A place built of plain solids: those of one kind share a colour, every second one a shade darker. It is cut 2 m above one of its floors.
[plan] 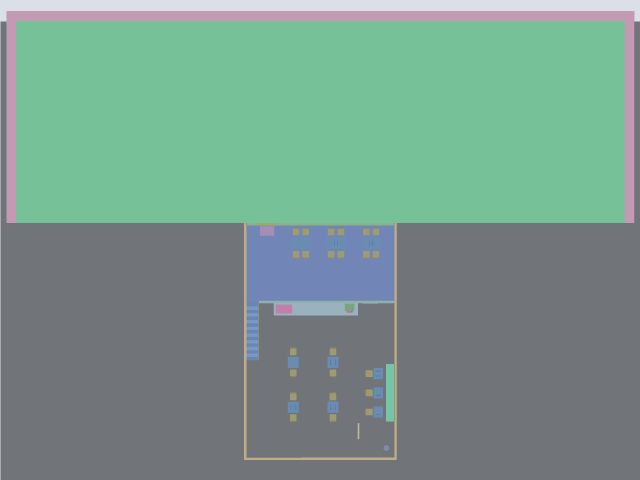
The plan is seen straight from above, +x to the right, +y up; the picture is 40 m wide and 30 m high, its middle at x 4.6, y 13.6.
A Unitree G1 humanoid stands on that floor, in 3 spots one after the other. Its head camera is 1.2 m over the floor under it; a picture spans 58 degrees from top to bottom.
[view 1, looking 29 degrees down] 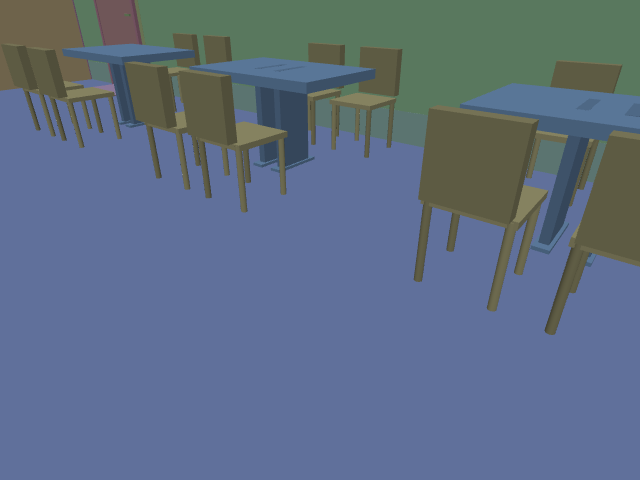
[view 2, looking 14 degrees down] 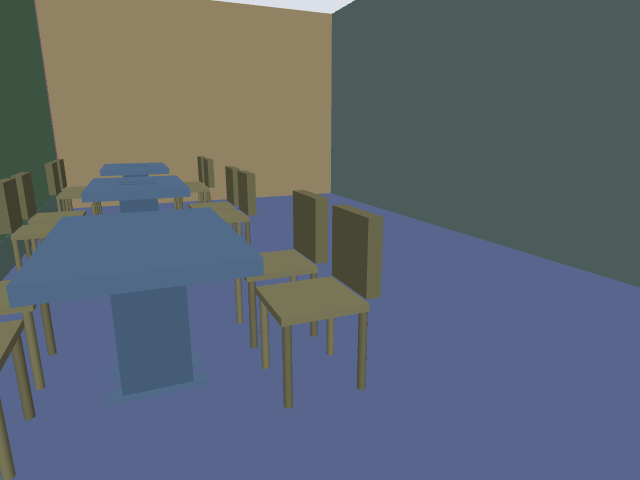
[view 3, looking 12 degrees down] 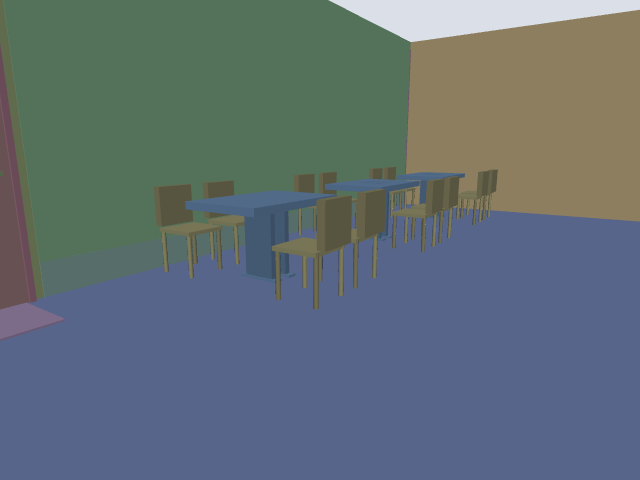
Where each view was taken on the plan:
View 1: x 8.05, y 10.85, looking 129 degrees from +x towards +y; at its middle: upper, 2.48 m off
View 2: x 1.30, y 13.41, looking -23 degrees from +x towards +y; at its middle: side_chair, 2.48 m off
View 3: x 0.36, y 10.75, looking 34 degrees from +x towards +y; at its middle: side_chair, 3.14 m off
